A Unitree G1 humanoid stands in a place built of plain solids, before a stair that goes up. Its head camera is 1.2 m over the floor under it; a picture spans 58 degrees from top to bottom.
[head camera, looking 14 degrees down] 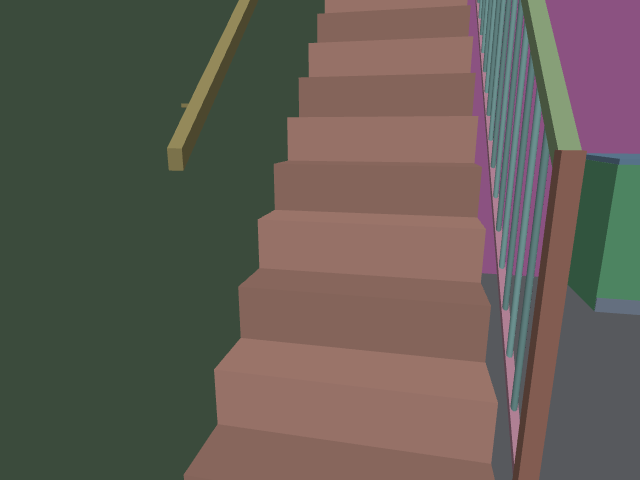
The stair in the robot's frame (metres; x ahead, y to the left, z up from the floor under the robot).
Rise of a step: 0.21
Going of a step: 0.24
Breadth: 0.91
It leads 12 degrees to the right of straight ahead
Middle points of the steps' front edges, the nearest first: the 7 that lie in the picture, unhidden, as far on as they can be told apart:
1.23 -0.09 0.42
1.46 -0.13 0.63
1.69 -0.18 0.85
1.92 -0.23 1.06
2.15 -0.28 1.27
2.39 -0.33 1.49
2.62 -0.38 1.70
